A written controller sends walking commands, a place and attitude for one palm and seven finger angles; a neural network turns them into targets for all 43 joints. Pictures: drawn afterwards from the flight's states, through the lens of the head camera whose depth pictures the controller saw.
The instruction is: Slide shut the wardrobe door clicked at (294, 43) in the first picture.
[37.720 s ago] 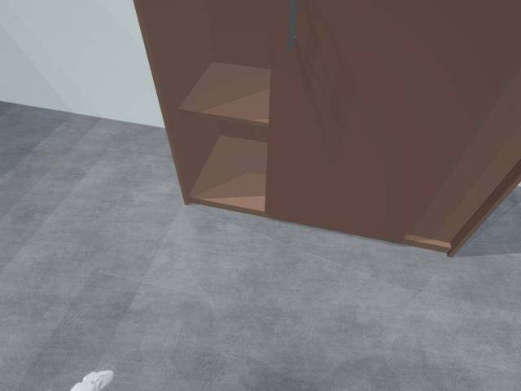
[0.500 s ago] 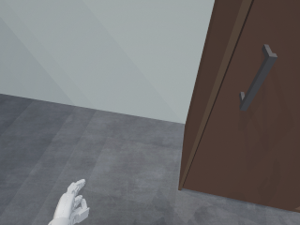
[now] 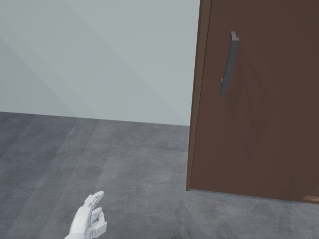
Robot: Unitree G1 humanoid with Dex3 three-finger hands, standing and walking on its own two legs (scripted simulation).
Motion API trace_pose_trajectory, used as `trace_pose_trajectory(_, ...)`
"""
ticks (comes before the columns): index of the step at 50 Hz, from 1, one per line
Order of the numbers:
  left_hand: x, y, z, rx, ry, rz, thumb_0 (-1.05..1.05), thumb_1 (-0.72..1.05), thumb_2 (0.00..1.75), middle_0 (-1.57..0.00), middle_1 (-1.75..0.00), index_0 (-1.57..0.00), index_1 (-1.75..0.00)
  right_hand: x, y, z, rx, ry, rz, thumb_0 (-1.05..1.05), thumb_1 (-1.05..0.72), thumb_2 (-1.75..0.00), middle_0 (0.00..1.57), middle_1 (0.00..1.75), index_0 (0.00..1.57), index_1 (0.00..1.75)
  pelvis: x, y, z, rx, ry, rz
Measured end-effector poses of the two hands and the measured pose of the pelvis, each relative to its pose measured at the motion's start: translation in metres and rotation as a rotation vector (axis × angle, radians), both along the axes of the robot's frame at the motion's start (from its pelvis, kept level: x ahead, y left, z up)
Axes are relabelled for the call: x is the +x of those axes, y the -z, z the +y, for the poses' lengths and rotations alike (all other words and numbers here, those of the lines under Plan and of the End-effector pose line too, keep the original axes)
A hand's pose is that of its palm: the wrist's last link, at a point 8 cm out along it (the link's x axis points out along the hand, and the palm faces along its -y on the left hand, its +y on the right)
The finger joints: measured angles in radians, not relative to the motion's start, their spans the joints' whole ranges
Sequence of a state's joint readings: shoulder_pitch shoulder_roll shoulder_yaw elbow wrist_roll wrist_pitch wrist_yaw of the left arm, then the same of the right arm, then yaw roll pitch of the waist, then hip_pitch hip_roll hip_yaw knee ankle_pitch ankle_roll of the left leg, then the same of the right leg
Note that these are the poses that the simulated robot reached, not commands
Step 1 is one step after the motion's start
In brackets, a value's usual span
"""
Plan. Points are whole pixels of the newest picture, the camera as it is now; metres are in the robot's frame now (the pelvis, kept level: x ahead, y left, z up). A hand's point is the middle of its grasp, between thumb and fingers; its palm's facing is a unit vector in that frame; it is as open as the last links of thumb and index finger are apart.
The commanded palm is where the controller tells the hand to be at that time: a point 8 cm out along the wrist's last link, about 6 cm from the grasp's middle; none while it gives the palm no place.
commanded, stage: step back with the hand held close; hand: right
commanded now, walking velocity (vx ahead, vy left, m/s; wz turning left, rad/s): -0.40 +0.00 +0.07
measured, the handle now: (227, 65) +0.53 -0.20 +0.18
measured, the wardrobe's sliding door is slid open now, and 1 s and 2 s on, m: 0.00 0.00 0.00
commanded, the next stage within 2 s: stop stepping back and stand still in 0.02 s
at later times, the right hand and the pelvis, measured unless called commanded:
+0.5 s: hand out of the picture +0.06 -0.28 +0.18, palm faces +0.27 +0.78 -0.56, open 7.4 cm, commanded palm +0.03 -0.34 +0.18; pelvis -0.14 -0.05 -0.01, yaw +6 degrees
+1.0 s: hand out of the picture +0.04 -0.34 +0.18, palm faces +0.43 +0.78 -0.46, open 7.4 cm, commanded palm -0.02 -0.38 +0.18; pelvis -0.17 -0.09 -0.02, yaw +2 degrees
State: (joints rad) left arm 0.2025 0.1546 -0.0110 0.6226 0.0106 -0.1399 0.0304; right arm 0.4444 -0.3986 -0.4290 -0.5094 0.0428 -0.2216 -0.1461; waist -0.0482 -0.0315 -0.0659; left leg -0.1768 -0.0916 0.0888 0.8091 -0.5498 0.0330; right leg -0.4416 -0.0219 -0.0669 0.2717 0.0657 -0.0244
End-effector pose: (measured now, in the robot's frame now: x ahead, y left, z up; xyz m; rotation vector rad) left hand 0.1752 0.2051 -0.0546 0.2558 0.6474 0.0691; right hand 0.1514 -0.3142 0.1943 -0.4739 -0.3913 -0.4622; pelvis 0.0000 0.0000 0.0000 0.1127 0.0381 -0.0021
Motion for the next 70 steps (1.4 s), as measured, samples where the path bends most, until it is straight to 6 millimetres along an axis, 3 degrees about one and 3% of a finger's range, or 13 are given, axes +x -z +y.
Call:
trace_pose_trajectory(6, -0.026, 0.018, -0.003, -0.004, -0.010, -0.038, 0.01, 0.90, 0.90, -0.21, -0.30, -0.20, -0.30, -0.022, 0.012, 0.012, -0.057, -0.119, 0.022, 0.01, -0.89, -0.90, 0.21, 0.30, 0.20, 0.30, -0.043, 0.021, -0.015, -0.062, -0.118, -0.004)
trace_pose_trajectory(16, -0.140, 0.008, -0.012, 0.023, -0.182, 0.042, 0.01, 0.90, 0.90, -0.21, -0.30, -0.20, -0.30, -0.020, 0.013, -0.015, 0.026, -0.196, 0.012, 0.01, -0.89, -0.90, 0.21, 0.30, 0.21, 0.30, -0.092, 0.008, -0.044, -0.054, -0.104, -0.103)
trace_pose_trajectory(21, -0.195, -0.005, -0.012, 0.015, -0.225, 0.105, 0.01, 0.90, 0.90, -0.21, -0.30, -0.20, -0.30, -0.070, 0.000, -0.007, -0.025, -0.239, 0.152, 0.01, -0.89, -0.90, 0.21, 0.30, 0.20, 0.30, -0.113, -0.013, -0.049, -0.042, -0.092, -0.077)
trace_pose_trajectory(24, -0.213, 0.008, -0.008, 0.021, -0.216, 0.127, 0.01, 0.90, 0.90, -0.21, -0.30, -0.20, -0.30, -0.113, -0.009, -0.009, -0.160, -0.220, 0.172, 0.01, -0.89, -0.90, 0.22, 0.30, 0.21, 0.30, -0.129, -0.002, -0.051, -0.118, -0.074, -0.045)
trace_pose_trajectory(27, -0.224, 0.031, -0.002, 0.053, -0.205, 0.178, 0.01, 0.90, 0.90, -0.21, -0.30, -0.20, -0.30, -0.139, -0.011, -0.020, -0.193, -0.170, 0.109, 0.01, -0.89, -0.90, 0.22, 0.31, 0.21, 0.30, -0.149, 0.013, -0.057, -0.138, -0.128, -0.040)
trace_pose_trajectory(34, -0.229, 0.029, -0.020, 0.061, -0.206, 0.104, 0.01, 0.90, 0.90, -0.21, -0.30, -0.20, -0.30, -0.137, 0.006, -0.066, 0.053, 0.032, 0.001, 0.01, -0.89, -0.90, 0.21, 0.30, 0.21, 0.30, -0.155, 0.008, -0.075, -0.154, -0.059, -0.040)
trace_pose_trajectory(39, -0.221, 0.034, -0.045, 0.026, -0.207, 0.031, 0.01, 0.90, 0.90, -0.20, -0.30, -0.20, -0.30, -0.139, 0.027, -0.066, 0.048, -0.047, 0.088, 0.01, -0.89, -0.90, 0.21, 0.30, 0.20, 0.30, -0.163, 0.018, -0.095, -0.145, -0.058, -0.061)
trace_pose_trajectory(45, -0.217, 0.041, -0.075, -0.069, -0.130, 0.034, 0.01, 0.90, 0.90, -0.20, -0.30, -0.20, -0.30, -0.146, 0.008, -0.061, -0.091, -0.067, 0.087, 0.01, -0.89, -0.90, 0.21, 0.30, 0.21, 0.30, -0.171, 0.020, -0.087, -0.111, -0.059, -0.073)
trace_pose_trajectory(55, -0.218, 0.044, -0.066, -0.021, -0.104, 0.152, 0.01, 0.90, 0.90, -0.21, -0.30, -0.20, -0.30, -0.155, 0.014, -0.074, -0.061, -0.014, 0.163, 0.01, -0.89, -0.90, 0.22, 0.30, 0.21, 0.30, -0.166, 0.011, -0.093, -0.122, -0.037, -0.053)
trace_pose_trajectory(57, -0.216, 0.052, -0.062, -0.013, -0.073, 0.160, 0.01, 0.90, 0.90, -0.21, -0.30, -0.20, -0.30, -0.145, 0.046, -0.084, -0.029, -0.014, 0.260, 0.00, -0.89, -0.90, 0.21, 0.30, 0.20, 0.30, -0.165, 0.017, -0.099, -0.103, -0.011, -0.038)
trace_pose_trajectory(61, -0.220, 0.076, -0.056, -0.009, -0.063, 0.251, 0.01, 0.90, 0.90, -0.20, -0.30, -0.20, -0.30, -0.136, 0.175, -0.086, 0.214, 0.034, 0.774, 0.00, -0.90, -0.90, 0.20, 0.30, 0.19, 0.30, -0.170, 0.022, -0.106, -0.103, 0.017, -0.021)
trace_pose_trajectory(65, -0.241, 0.080, -0.053, -0.014, -0.061, 0.325, 0.01, 0.90, 0.90, -0.20, -0.30, -0.20, -0.30, -0.178, 0.278, -0.033, 0.408, -0.012, 1.210, 0.01, -0.91, -0.90, 0.20, 0.30, 0.19, 0.30, -0.176, 0.019, -0.094, -0.128, 0.018, -0.035)
trace_pose_trajectory(70, -0.273, 0.093, -0.036, -0.026, -0.092, 0.472, 0.01, 0.90, 0.90, -0.20, -0.30, -0.20, -0.30, -0.245, 0.338, 0.032, 0.590, -0.031, 1.434, -0.02, -0.95, -0.90, 0.21, 0.30, 0.20, 0.30, -0.180, 0.024, -0.071, -0.139, 0.015, -0.048)
